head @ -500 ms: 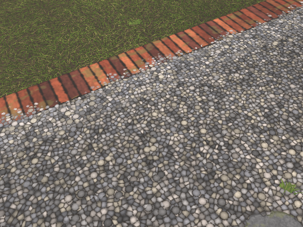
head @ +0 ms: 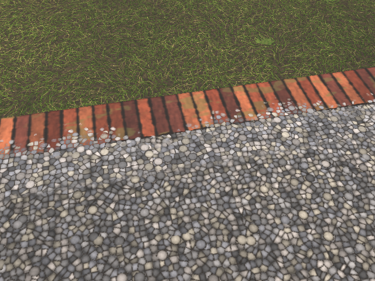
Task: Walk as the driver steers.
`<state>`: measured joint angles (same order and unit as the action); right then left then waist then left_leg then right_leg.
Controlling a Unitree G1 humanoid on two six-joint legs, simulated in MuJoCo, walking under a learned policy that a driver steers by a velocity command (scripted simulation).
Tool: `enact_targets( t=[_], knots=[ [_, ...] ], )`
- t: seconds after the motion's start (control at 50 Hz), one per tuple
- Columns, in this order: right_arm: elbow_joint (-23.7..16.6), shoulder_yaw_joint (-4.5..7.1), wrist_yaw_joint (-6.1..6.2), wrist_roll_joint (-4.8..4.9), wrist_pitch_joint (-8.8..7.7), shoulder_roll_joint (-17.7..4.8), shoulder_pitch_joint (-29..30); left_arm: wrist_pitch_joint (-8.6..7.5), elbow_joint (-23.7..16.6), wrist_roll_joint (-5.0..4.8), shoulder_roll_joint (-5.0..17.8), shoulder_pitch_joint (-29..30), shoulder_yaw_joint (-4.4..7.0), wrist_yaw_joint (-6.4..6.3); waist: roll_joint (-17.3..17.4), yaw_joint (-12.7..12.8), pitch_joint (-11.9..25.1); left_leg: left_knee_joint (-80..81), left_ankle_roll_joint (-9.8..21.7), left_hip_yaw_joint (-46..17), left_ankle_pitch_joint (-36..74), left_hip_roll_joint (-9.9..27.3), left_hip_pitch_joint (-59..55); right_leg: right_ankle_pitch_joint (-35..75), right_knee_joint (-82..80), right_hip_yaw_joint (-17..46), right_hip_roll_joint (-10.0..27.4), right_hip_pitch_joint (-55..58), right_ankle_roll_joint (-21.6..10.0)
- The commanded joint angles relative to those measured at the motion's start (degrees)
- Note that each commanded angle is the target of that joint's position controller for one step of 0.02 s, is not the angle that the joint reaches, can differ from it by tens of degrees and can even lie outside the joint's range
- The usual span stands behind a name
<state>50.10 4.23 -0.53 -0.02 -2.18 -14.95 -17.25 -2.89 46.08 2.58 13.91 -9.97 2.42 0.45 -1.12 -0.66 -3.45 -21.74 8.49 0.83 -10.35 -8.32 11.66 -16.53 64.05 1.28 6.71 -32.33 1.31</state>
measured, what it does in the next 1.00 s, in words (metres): walks ahead, turning right: right foot, then left foot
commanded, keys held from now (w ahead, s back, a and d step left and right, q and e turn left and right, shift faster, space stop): w+q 0.04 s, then w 0.10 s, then w+e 0.54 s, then e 0.32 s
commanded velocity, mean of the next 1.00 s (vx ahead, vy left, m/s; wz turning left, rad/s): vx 0.43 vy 0.00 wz -0.22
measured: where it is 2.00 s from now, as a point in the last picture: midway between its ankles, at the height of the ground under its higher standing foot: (197, 263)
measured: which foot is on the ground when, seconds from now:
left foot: down 0.00-0.38, up 0.40-0.84, down 0.86-1.00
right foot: up 0.00-0.34, down 0.36-0.88, up 0.90-1.00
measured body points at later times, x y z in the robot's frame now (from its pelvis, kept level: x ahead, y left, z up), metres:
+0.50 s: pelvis +0.29 -0.05 -0.01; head +0.32 -0.06 +0.44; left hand +0.38 +0.22 -0.13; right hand +0.35 -0.31 -0.14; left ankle +0.20 +0.06 -0.65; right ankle +0.34 -0.10 -0.74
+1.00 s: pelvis +0.52 -0.02 -0.01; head +0.57 -0.02 +0.44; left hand +0.65 +0.24 -0.14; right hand +0.63 -0.31 -0.10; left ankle +0.63 +0.04 -0.74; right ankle +0.41 -0.10 -0.65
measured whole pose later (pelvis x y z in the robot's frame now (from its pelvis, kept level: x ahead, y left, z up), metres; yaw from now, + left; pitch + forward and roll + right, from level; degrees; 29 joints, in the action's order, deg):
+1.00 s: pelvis +0.52 -0.02 -0.01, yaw -18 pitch +1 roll -1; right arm 40.9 0.1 1.4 -1.1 -2.7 -13.2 -5.5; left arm 0.9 46.7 0.8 17.7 -18.1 4.9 -0.4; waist -1.9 3.5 -4.7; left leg -28.6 2.0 2.4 -7.4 -0.1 21.9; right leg -28.3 66.8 3.4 -5.2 -23.1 -0.5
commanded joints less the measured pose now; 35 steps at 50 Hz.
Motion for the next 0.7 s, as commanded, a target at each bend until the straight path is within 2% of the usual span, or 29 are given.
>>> enact_targets(
  t=[0.02, 0.14, 0.24, 0.26, 0.3, 0.32, 0.34, 0.36, 0.38, 0.4, 0.42, 0.44, 0.46, 0.48, 0.5, 0.54, 0.6, 0.68, 0.7],
  knots=[
    [-2.96, 1.67, 0.22, 0.20, -1.54, -8.02, -2.25, 1.23, -2.84, 0.26, 4.01, -1.56, 0.90, 0.30, 1.93, 1.11, 2.12, 10.21, 7.15, -15.37, 18.16, 14.57, -2.25, 5.54, -5.26, -1.28, -0.06, -4.09, 1.65],
    [-1.02, 0.93, 0.52, 0.09, -1.78, -6.72, -9.88, 0.94, -6.09, -0.22, 3.76, 9.45, 0.29, 1.03, 4.26, -3.50, 1.03, 9.69, 2.99, -15.07, 22.84, 14.35, -10.50, 17.33, -19.88, -1.94, -1.68, -8.54, 0.80],
    [0.66, 0.11, 1.25, -1.12, -2.27, -6.71, -12.69, 0.09, -8.18, -1.08, 3.77, 15.74, -0.43, 1.76, 5.13, -5.39, -1.13, 9.63, 2.04, -12.47, 29.31, 16.87, -17.15, 16.90, -29.04, -4.82, -3.78, -6.52, -3.07],
    [0.95, 0.08, 1.46, -1.39, -2.35, -7.10, -12.24, -0.07, -8.27, -1.20, 4.17, 15.21, -0.35, 1.84, 5.43, -4.57, -1.43, 9.23, 1.76, -11.75, 31.91, 17.79, -18.08, 15.13, -30.48, -4.87, -4.33, -4.86, -4.32],
    [1.01, 0.03, 1.86, -1.71, -2.61, -7.99, -9.76, -0.32, -6.52, -1.44, 5.33, 9.41, 0.18, 1.52, 6.05, -1.19, 0.55, 4.37, 0.30, -8.95, 46.56, 18.14, -18.47, 10.25, -32.73, -5.83, -7.36, 4.11, -6.96],
    [1.25, 0.11, 1.92, -2.07, -2.59, -8.62, -9.13, -0.45, -4.65, -1.59, 6.46, 3.69, 0.76, 1.02, 6.11, 1.30, 3.51, -2.23, -0.33, -7.63, 54.54, 17.84, -19.14, 7.60, -33.22, -6.40, -9.61, 10.26, -8.24],
    [1.32, 0.12, 1.84, -2.10, -2.41, -8.99, -8.20, -0.78, -1.78, -1.47, 7.17, -4.99, 1.34, 0.47, 4.76, 5.32, 7.71, -12.67, -1.08, -5.43, 56.18, 16.45, -17.62, 8.87, -36.60, -6.80, -10.99, 19.60, -9.74],
    [0.36, -0.36, 1.83, -1.78, -2.64, -8.09, -7.74, -1.08, 0.41, -0.45, 9.43, -14.28, 2.18, -0.20, 2.34, 9.14, 13.08, -26.72, -1.80, -4.02, 43.10, 15.02, -7.86, 6.58, -36.78, 1.43, -4.07, 33.69, -12.67],
    [-0.99, -1.22, 1.14, 0.37, -2.78, -3.67, -13.57, -0.90, 1.14, 0.47, 16.48, -19.51, 4.28, -0.33, -11.57, 6.98, 20.07, -52.02, -5.78, 0.75, 8.75, 4.58, 13.16, 3.06, -39.12, 31.20, 12.15, 50.13, -22.80],
    [-1.16, -0.64, 1.02, -1.79, -3.20, -7.09, -11.14, -0.08, 1.55, -2.08, 12.51, -14.80, 3.57, 0.67, -7.30, 4.94, 17.79, -56.61, -4.83, -4.10, -15.88, 2.80, 22.24, 2.72, -47.54, 43.40, 13.10, 47.95, -23.21],
    [-2.77, -0.65, 0.70, -2.16, -3.45, -7.28, -5.76, 0.12, 0.41, -2.84, 10.73, -8.82, 3.16, 0.98, -3.76, 2.79, 8.37, -55.86, -4.59, -5.96, -11.07, 6.86, 25.71, -1.44, -48.42, 34.70, 11.50, 39.21, -21.90],
    [-3.69, -0.97, 0.34, -2.12, -3.90, -7.14, -2.29, 0.13, -0.14, -2.44, 7.95, -5.98, 2.58, 1.14, 0.52, 2.31, 4.40, -52.44, -4.79, -5.43, -7.59, 9.16, 25.01, 1.91, -50.24, 28.89, 9.34, 32.22, -20.51],
    [-4.32, -1.05, 0.10, -2.22, -3.63, -6.44, -0.93, -0.04, 0.12, -2.20, 7.08, -5.58, 2.26, 0.97, 1.46, 1.05, 1.72, -49.16, -5.20, -5.26, -6.95, 10.63, 23.51, 6.45, -51.32, 24.85, 6.79, 27.07, -19.09],
    [-4.73, -1.30, 0.01, -2.72, -2.80, -5.82, -1.44, -0.27, 0.85, -2.31, 6.35, -5.50, 1.95, 0.75, 0.93, -0.66, 1.03, -46.18, -6.09, -5.08, -6.70, 11.70, 21.12, 10.30, -52.25, 21.46, 4.33, 23.21, -17.72],
    [-4.67, -1.57, -0.12, -2.92, -1.96, -4.92, -2.14, -0.70, 1.19, -2.40, 6.69, -6.03, 1.99, 0.68, -0.17, -1.32, 1.68, -43.97, -6.95, -4.54, -6.60, 12.10, 19.31, 13.28, -52.68, 19.34, 3.00, 21.52, -17.32],
    [-5.45, -1.95, -0.25, -3.03, -0.98, -4.03, -1.04, -1.25, 1.85, -2.61, 8.08, -7.88, 2.45, 0.60, -0.90, -1.39, 2.17, -40.34, -8.54, -3.02, -5.53, 12.32, 19.32, 17.05, -53.44, 16.49, 1.30, 19.59, -17.71],
    [-8.60, -2.26, -0.32, -2.81, -0.60, -3.76, 7.32, -1.07, 2.46, -2.80, 9.02, -10.97, 2.83, 0.37, -1.16, 0.54, 0.08, -31.12, -10.74, -1.56, 1.23, 12.93, 22.96, 16.71, -55.16, 15.38, -0.53, 18.81, -16.83],
    [-11.28, -2.77, -0.65, -2.24, -0.65, -3.19, 15.62, -0.70, 3.21, -2.83, 9.24, -15.88, 3.19, 0.15, -2.05, 4.11, 1.05, -20.86, -11.60, -1.40, 9.50, 11.64, 24.30, 20.51, -52.59, 15.72, -1.84, 24.16, -13.96],
    [-11.85, -2.86, -0.62, -2.08, -0.75, -3.18, 17.23, -0.52, 3.42, -2.69, 9.25, -16.91, 3.20, -0.07, -2.03, 4.64, 0.80, -19.12, -11.55, -1.29, 9.81, 10.85, 24.49, 26.11, -50.72, 15.76, -1.90, 25.65, -13.53]
  ],
)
